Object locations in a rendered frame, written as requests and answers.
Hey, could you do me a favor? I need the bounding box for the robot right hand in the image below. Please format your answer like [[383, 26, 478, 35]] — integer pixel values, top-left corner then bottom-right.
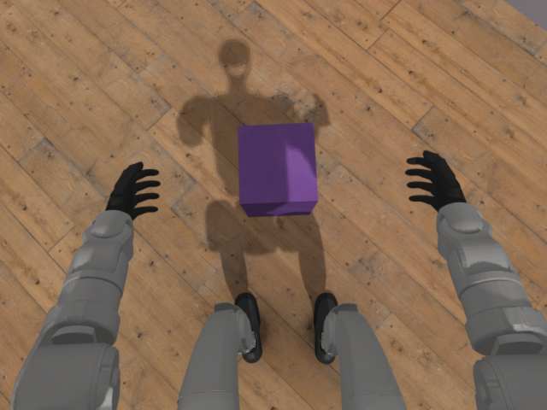
[[405, 150, 467, 212]]

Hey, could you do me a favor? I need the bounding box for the robot left foot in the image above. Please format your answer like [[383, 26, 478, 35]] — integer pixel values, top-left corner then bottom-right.
[[234, 293, 262, 363]]

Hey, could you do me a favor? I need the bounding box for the robot foot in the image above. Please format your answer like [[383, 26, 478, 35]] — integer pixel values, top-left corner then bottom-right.
[[314, 293, 338, 364], [234, 293, 262, 363]]

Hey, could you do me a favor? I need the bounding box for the robot left forearm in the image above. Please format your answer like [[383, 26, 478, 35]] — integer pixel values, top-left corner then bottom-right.
[[10, 210, 134, 410]]

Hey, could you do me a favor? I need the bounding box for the robot right upper arm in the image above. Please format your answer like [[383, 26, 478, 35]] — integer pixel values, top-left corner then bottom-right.
[[473, 354, 547, 410]]

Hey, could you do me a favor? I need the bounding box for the carton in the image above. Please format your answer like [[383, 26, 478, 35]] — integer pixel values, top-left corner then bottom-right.
[[238, 123, 318, 217]]

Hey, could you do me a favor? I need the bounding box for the robot right foot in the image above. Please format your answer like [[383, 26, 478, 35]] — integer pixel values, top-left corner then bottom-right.
[[314, 293, 338, 364]]

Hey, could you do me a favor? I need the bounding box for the robot right forearm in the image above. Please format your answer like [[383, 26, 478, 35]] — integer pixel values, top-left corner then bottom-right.
[[436, 202, 547, 356]]

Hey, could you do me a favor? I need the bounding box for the robot left upper arm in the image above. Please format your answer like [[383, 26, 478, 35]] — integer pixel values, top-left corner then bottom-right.
[[15, 343, 121, 410]]

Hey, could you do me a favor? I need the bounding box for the robot left hand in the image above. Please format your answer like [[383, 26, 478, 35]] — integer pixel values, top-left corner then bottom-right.
[[105, 162, 161, 220]]

